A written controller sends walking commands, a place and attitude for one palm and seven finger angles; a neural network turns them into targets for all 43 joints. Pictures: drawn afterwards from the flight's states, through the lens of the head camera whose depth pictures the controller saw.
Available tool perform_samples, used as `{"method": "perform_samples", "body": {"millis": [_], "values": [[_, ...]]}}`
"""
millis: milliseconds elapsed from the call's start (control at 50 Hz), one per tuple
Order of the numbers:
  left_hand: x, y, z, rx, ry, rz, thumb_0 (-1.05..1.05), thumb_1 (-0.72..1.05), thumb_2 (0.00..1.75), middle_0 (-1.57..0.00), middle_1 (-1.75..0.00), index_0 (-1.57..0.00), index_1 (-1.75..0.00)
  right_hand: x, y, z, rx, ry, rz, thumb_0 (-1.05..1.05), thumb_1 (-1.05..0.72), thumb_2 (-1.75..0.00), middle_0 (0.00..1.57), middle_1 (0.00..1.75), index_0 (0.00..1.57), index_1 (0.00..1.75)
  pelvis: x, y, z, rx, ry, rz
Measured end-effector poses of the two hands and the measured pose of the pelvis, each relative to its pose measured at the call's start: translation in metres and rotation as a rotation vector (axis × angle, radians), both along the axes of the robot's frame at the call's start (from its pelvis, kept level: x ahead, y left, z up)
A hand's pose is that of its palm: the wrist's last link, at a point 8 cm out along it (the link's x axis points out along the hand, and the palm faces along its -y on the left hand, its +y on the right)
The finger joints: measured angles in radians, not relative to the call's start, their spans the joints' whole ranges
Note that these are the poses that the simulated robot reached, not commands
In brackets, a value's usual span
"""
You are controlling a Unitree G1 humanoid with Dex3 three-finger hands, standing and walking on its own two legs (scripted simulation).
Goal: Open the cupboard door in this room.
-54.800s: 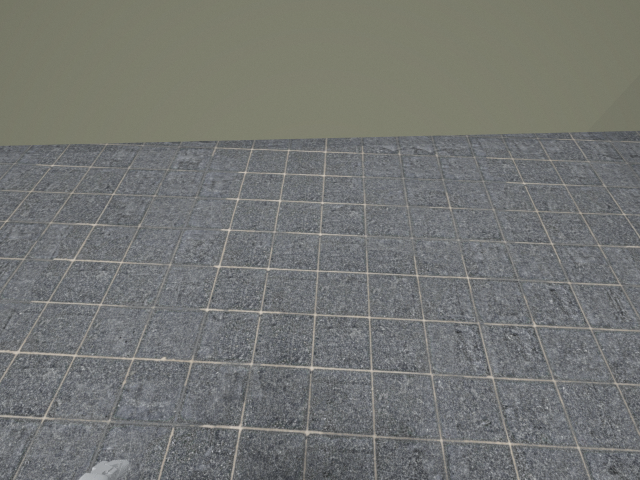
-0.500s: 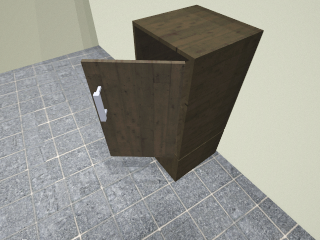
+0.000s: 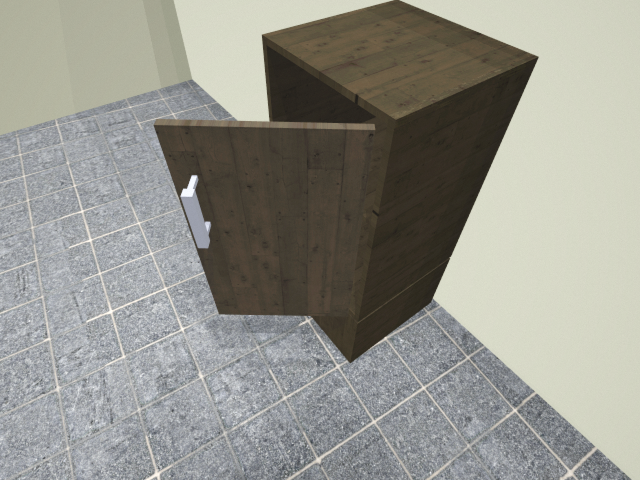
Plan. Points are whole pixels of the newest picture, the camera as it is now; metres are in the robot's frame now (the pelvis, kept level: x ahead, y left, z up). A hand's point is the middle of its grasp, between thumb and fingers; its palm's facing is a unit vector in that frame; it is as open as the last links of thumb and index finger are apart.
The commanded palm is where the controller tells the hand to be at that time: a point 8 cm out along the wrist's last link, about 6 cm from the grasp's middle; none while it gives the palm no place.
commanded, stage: look again from close up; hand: left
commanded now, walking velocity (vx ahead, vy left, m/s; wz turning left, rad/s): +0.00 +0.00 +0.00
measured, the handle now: (198, 212) +0.56 +0.27 -0.04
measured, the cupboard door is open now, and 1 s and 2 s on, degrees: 52 52 52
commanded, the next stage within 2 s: raise the hand with hooked fingers in 0.04 s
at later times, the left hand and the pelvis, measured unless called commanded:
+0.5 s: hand (189, 447) +0.17 +0.18 -0.06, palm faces +0.02 -1.00 -0.02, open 8.3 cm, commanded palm +0.13 +0.25 -0.06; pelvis -0.03 -0.03 -0.09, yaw +2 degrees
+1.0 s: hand (158, 421) +0.20 +0.22 -0.05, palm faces +0.06 -1.00 -0.05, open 11.2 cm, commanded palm +0.17 +0.28 -0.05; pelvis -0.04 -0.01 -0.09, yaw +1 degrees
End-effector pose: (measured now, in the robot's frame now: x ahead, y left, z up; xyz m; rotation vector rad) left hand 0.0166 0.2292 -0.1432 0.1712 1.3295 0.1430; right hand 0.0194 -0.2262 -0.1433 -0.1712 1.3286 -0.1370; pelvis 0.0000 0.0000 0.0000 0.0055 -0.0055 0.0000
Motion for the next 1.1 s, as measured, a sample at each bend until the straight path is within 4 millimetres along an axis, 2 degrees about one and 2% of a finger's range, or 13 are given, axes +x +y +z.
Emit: {"method": "perform_samples", "body": {"millis": [160,200,300,360,400,440,480,560,620,660,800,960,1100], "values": [[0.009,0.002,0.001,0.014,-0.01,0.002,0.0,0.91,0.9,-0.2,-0.3,-0.2,-0.3,0.03,-0.01,0.004,-0.018,-0.05,0.019,0.0,-0.92,-0.9,0.2,0.3,0.2,0.3,0.008,-0.001,0.0,-0.004,0.003,0.001],[0.036,0.007,0.021,0.02,-0.192,0.1,0.01,0.91,0.89,-0.2,-0.3,-0.2,-0.31,0.043,-0.013,0.01,-0.034,-0.147,0.023,0.01,-0.92,-0.9,0.2,0.3,0.2,0.3,0.008,-0.002,-0.001,-0.001,0.006,0.006],[0.126,0.012,0.108,0.045,-0.853,0.129,0.01,0.87,0.88,-0.2,-0.33,-0.2,-0.33,0.092,-0.021,0.027,-0.059,-0.467,0.062,0.01,-0.91,-0.9,0.2,0.3,0.2,0.3,0.002,-0.006,-0.012,0.004,0.06,0.049],[0.152,0.01,0.129,-0.008,-1.147,0.06,0.01,0.82,0.86,-0.2,-0.36,-0.2,-0.36,0.124,-0.028,0.031,-0.065,-0.605,0.1,0.01,-0.91,-0.9,0.2,0.3,0.2,0.3,-0.008,-0.012,-0.029,0.003,0.139,0.039],[0.155,0.005,0.128,-0.054,-1.287,-0.032,0.0,0.79,0.84,-0.2,-0.38,-0.2,-0.38,0.144,-0.034,0.03,-0.071,-0.689,0.135,0.01,-0.91,-0.9,0.2,0.3,0.2,0.3,-0.015,-0.016,-0.047,0.003,0.192,0.031],[0.15,0.001,0.115,-0.094,-1.35,-0.127,0.0,0.75,0.83,-0.2,-0.4,-0.2,-0.41,0.161,-0.039,0.026,-0.079,-0.761,0.168,0.01,-0.91,-0.9,0.2,0.3,0.2,0.3,-0.021,-0.021,-0.066,0.004,0.23,0.026],[0.139,0.001,0.095,-0.131,-1.336,-0.153,0.0,0.7,0.81,-0.21,-0.43,-0.21,-0.44,0.176,-0.042,0.02,-0.086,-0.813,0.19,0.01,-0.91,-0.9,0.2,0.3,0.2,0.3,-0.026,-0.024,-0.084,0.005,0.254,0.027],[0.114,0.01,0.062,-0.138,-1.244,-0.055,0.0,0.61,0.77,-0.22,-0.49,-0.22,-0.49,0.191,-0.04,0.007,-0.094,-0.85,0.208,0.01,-0.91,-0.9,0.2,0.3,0.2,0.3,-0.03,-0.029,-0.105,-0.013,0.274,0.034],[0.105,0.016,0.064,-0.083,-1.242,-0.029,0.01,0.54,0.74,-0.22,-0.53,-0.22,-0.54,0.188,-0.033,-0.007,-0.085,-0.815,0.218,0.01,-0.91,-0.9,0.2,0.3,0.2,0.3,-0.031,-0.032,-0.111,-0.033,0.276,0.043],[0.107,0.018,0.073,-0.06,-1.275,-0.054,0.01,0.49,0.72,-0.23,-0.56,-0.23,-0.57,0.179,-0.027,-0.018,-0.073,-0.772,0.222,0.01,-0.91,-0.9,0.2,0.3,0.2,0.3,-0.033,-0.032,-0.112,-0.044,0.279,0.048],[0.143,0.026,0.086,-0.113,-1.279,-0.149,0.01,0.33,0.65,-0.24,-0.67,-0.24,-0.67,0.129,-0.015,-0.047,-0.024,-0.607,0.161,0.01,-0.91,-0.9,0.21,0.3,0.21,0.3,-0.039,-0.029,-0.108,-0.057,0.292,0.047],[0.157,0.043,0.093,-0.103,-1.248,-0.119,0.0,0.15,0.57,-0.25,-0.79,-0.25,-0.79,0.084,-0.025,-0.041,-0.064,-0.528,0.08,0.01,-0.9,-0.9,0.21,0.3,0.21,0.3,-0.038,-0.017,-0.095,-0.044,0.295,0.026],[0.159,0.055,0.09,-0.102,-1.272,-0.124,0.0,-0.02,0.5,-0.26,-0.89,-0.26,-0.9,0.083,-0.035,-0.028,-0.135,-0.529,0.1,0.01,-0.91,-0.9,0.21,0.3,0.2,0.3,-0.038,-0.005,-0.094,-0.05,0.294,0.026]]}}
